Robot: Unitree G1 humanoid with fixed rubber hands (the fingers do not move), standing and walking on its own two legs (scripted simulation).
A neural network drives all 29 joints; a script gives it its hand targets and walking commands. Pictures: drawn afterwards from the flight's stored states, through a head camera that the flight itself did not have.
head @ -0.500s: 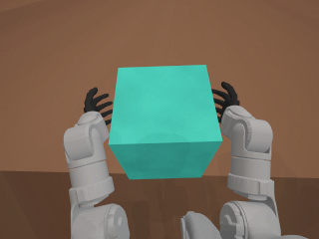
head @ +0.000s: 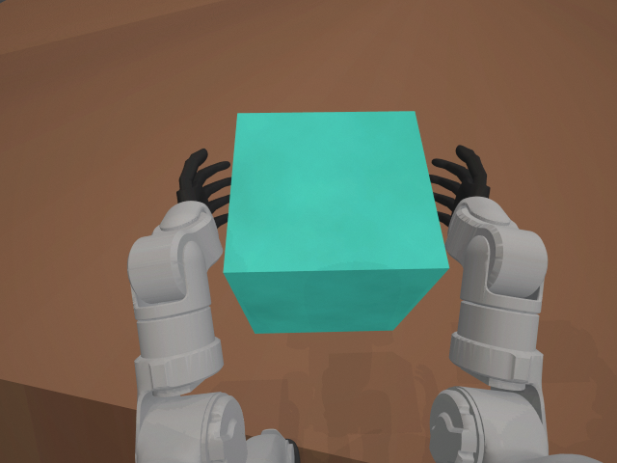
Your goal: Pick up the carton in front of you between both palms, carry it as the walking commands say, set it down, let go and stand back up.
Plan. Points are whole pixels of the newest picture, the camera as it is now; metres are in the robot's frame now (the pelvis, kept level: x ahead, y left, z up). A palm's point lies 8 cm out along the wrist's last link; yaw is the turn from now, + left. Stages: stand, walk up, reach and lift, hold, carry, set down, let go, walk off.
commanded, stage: carry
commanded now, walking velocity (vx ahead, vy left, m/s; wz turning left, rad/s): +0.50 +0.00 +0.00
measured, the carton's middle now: (325, 235) +0.37 +0.02 +0.08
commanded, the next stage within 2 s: none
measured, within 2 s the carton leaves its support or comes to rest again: neither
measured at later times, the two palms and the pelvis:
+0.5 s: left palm (245, 76) +0.64 +0.16 +0.17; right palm (430, 72) +0.66 -0.15 +0.16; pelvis +0.31 -0.01 +0.02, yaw +1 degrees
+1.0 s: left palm (263, 26) +0.94 +0.17 +0.13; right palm (399, 28) +0.91 -0.14 +0.13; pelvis +0.62 +0.03 +0.05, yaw -2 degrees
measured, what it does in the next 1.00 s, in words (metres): climbs: right foot, then left foot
